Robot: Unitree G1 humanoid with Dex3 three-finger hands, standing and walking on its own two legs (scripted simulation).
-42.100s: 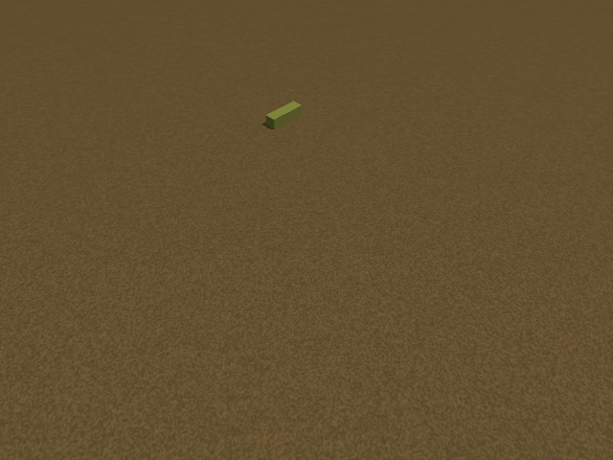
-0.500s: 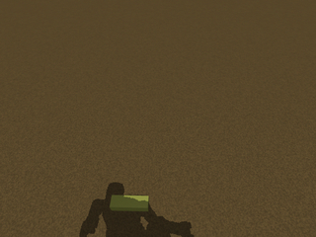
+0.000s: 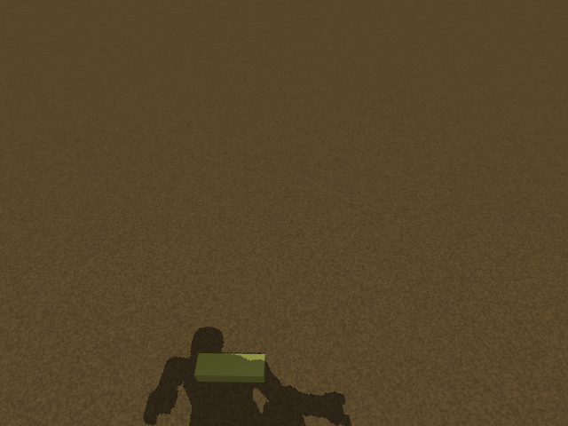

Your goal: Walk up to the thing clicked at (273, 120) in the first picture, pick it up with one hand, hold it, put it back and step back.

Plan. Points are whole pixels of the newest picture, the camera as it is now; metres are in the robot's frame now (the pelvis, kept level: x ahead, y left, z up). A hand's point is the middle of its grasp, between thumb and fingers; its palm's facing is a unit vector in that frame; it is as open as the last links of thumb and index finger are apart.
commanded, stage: stand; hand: left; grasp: from above
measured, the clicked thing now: (231, 367) +0.45 +0.22 -0.75
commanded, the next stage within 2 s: step back in 0.86 s
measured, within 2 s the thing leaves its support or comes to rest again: neither
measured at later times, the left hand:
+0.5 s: hand out of the picture +0.07 +0.24 -0.16, palm faces +0.01 -0.94 -0.34, open 7.4 cm
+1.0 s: hand out of the picture +0.07 +0.26 -0.16, palm faces +0.03 -0.93 -0.37, open 7.4 cm
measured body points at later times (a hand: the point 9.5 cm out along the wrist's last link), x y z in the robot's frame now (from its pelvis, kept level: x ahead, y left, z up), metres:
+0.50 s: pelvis +0.01 +0.00 +0.00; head +0.02 -0.01 +0.45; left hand +0.07 +0.29 -0.13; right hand +0.08 -0.30 -0.14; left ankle +0.01 +0.12 -0.75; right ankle -0.02 -0.13 -0.75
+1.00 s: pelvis -0.01 +0.00 -0.01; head +0.03 -0.01 +0.44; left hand +0.07 +0.30 -0.14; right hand +0.07 -0.31 -0.14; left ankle +0.01 +0.12 -0.74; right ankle -0.02 -0.13 -0.75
